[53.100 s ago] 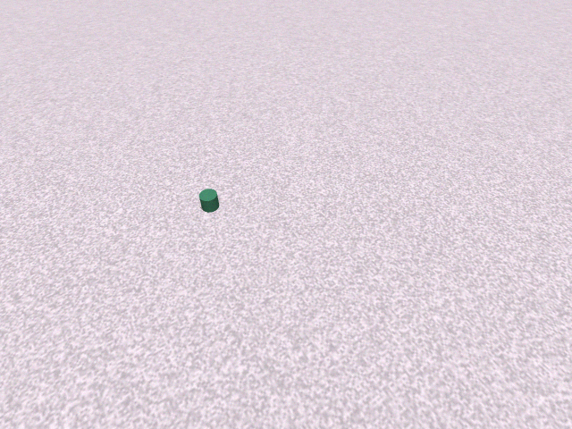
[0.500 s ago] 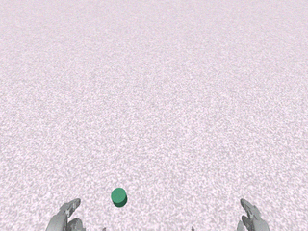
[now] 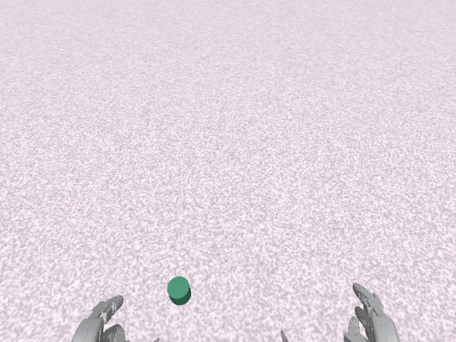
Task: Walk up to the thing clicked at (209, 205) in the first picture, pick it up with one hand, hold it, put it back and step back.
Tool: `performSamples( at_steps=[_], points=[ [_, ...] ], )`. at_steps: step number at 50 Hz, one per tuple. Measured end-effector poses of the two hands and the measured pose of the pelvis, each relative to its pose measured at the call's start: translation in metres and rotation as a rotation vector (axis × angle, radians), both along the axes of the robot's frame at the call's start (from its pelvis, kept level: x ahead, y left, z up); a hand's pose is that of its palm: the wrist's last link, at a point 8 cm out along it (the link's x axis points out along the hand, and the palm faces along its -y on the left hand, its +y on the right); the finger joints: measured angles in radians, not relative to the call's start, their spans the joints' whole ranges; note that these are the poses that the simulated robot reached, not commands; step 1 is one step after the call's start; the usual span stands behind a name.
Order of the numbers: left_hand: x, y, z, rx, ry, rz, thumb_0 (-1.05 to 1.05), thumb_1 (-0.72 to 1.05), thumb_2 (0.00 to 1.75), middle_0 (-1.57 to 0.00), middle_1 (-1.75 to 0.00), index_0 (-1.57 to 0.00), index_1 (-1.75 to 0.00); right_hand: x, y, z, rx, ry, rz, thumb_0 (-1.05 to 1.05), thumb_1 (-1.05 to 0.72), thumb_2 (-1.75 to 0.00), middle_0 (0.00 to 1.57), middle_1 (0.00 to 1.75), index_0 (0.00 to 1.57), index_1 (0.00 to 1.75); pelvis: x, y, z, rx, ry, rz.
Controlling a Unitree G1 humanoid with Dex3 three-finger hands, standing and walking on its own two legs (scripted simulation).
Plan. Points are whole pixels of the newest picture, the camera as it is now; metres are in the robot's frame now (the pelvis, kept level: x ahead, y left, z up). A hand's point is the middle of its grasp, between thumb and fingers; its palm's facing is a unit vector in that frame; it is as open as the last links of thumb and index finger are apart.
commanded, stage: home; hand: left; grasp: from above
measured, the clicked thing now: (179, 290) +0.47 +0.20 -0.67
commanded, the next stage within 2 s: stand in 1.52 s
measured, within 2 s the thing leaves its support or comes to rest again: neither
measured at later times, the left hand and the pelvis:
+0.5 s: hand out of the picture +0.16 +0.18 -0.04, palm faces +0.04 -0.98 -0.19, open 7.4 cm; pelvis +0.00 +0.00 +0.00, yaw +0 degrees
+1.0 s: hand out of the picture +0.17 +0.18 -0.04, palm faces +0.04 -0.98 -0.20, open 7.4 cm; pelvis +0.00 +0.00 +0.00, yaw +0 degrees
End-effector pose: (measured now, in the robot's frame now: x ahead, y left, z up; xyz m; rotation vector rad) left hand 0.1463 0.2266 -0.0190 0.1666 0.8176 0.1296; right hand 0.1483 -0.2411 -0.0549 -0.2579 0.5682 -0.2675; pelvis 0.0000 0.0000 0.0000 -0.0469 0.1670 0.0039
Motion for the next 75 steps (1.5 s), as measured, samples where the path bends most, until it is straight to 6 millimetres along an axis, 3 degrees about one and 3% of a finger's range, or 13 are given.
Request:
performSamples(
  at_steps=[13,75],
  points=[
    [0.002,-0.002,0.0,-0.004,-0.004,-0.01,0.01,0.91,0.89,-0.2,-0.3,-0.2,-0.3,-0.011,-0.004,-0.004,0.001,0.017,-0.025,0.01,-0.9,-0.9,0.21,0.3,0.2,0.3,-0.001,0.0,0.0,0.002,-0.001,-0.007],
    [0.009,0.002,0.001,0.005,-0.011,-0.015,0.01,0.91,0.89,-0.2,-0.3,-0.2,-0.3,0.003,-0.001,-0.002,-0.003,0.014,-0.02,0.01,-0.9,-0.9,0.21,0.3,0.2,0.3,0.007,0.002,-0.001,-0.001,0.006,-0.007]
  ],
)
